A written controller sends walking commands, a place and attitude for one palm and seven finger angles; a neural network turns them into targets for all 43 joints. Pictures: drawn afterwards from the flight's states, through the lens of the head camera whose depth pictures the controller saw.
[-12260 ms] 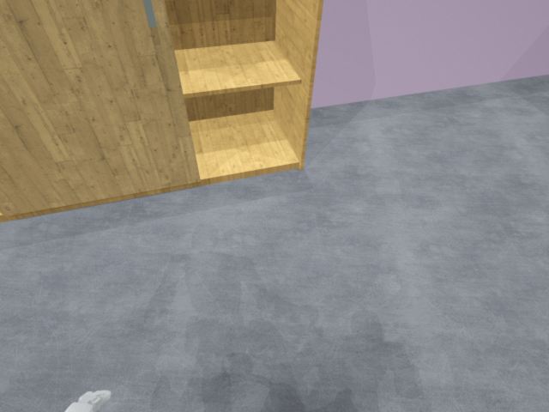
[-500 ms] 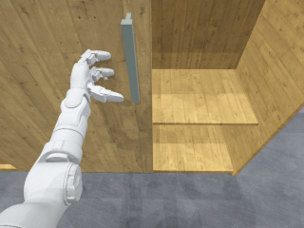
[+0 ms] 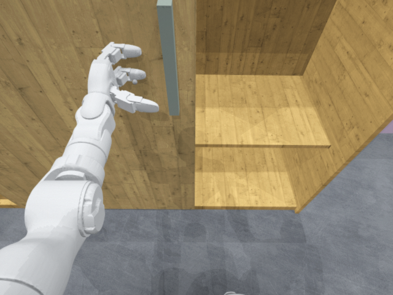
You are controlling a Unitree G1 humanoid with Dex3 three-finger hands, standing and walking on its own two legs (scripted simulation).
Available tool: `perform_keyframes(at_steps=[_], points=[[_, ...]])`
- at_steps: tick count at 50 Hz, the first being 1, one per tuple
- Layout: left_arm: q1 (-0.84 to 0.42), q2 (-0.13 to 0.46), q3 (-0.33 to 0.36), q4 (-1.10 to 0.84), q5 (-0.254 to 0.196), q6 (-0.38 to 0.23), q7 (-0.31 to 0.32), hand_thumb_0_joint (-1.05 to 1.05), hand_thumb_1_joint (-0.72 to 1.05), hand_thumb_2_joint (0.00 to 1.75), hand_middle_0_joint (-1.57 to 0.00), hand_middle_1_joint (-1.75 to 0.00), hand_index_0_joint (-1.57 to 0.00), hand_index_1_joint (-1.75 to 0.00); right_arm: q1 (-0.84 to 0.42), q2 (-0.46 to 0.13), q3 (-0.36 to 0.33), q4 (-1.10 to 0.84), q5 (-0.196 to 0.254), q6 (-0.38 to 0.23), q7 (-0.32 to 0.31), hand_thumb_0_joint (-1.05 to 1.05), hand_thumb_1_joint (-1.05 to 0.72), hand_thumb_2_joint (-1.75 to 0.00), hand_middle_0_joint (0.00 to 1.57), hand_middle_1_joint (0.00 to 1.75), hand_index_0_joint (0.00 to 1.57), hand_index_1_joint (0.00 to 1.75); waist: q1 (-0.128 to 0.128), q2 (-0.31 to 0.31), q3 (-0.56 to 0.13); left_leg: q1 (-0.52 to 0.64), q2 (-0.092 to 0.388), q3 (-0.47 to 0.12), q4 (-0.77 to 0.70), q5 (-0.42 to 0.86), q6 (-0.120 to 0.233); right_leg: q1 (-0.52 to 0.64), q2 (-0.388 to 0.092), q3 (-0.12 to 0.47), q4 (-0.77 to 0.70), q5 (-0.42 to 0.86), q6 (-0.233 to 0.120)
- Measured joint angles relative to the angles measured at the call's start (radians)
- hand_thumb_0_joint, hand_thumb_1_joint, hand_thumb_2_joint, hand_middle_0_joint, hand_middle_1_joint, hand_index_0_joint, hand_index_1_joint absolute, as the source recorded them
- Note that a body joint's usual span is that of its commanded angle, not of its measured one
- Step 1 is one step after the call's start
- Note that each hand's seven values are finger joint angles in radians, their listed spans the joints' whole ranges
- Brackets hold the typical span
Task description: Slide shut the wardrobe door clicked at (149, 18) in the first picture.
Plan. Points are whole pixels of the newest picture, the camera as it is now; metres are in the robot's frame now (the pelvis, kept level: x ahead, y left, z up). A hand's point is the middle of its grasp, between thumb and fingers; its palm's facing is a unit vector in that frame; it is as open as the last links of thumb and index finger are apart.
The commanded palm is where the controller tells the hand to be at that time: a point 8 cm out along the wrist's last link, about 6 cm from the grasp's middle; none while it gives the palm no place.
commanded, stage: move the hooked fingers beside the handle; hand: left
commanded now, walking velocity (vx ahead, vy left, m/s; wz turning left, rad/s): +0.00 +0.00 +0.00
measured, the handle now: (171, 62) +0.53 +0.03 +0.18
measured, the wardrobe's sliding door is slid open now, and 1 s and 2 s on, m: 0.53 0.53 0.53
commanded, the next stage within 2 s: feel for the door with the fingertips in 0.84 s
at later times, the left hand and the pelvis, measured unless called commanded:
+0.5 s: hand (133, 82) +0.50 +0.11 +0.16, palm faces -0.06 -1.00 -0.03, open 13.4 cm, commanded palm +0.51 +0.16 +0.15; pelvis -0.01 +0.00 -0.01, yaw +0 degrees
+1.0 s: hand (133, 82) +0.50 +0.11 +0.16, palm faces -0.06 -1.00 -0.03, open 13.4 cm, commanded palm +0.49 +0.15 +0.14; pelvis -0.02 +0.00 -0.01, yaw +0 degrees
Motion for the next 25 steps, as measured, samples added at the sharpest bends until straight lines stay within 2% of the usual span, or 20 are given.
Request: perform_keyframes(at_steps=[13,25], points=[[-0.036,0.025,0.007,0.031,0.004,-0.007,-0.01,-0.01,-0.5,0.3,-0.42,-1.22,-0.39,-1.24,0.022,-0.007,0.003,-0.01,-0.004,-0.004,0.004,0.01,-0.91,-0.89,0.21,0.3,0.21,0.3,-0.016,0.0,-0.003,-0.05,0.0,0.003,0.032,0.0,0.003,-0.047,-0.001,0.002,0.026,0.005,0.004],[-0.065,0.035,0.001,0.044,0.01,-0.006,-0.015,-0.01,-0.5,0.3,-0.44,-1.22,-0.4,-1.23,0.017,-0.009,0.01,-0.025,-0.005,-0.005,0.003,0.01,-0.91,-0.89,0.21,0.3,0.21,0.3,-0.018,-0.001,-0.008,-0.091,-0.002,-0.001,0.06,-0.004,0.005,-0.084,-0.002,-0.003,0.047,0.003,0.005]])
